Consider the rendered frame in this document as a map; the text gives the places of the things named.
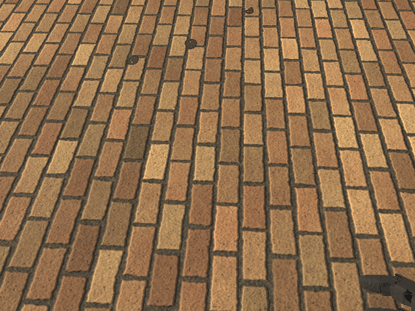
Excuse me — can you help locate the right robot hand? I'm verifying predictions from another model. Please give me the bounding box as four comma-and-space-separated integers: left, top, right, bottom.
359, 273, 415, 311

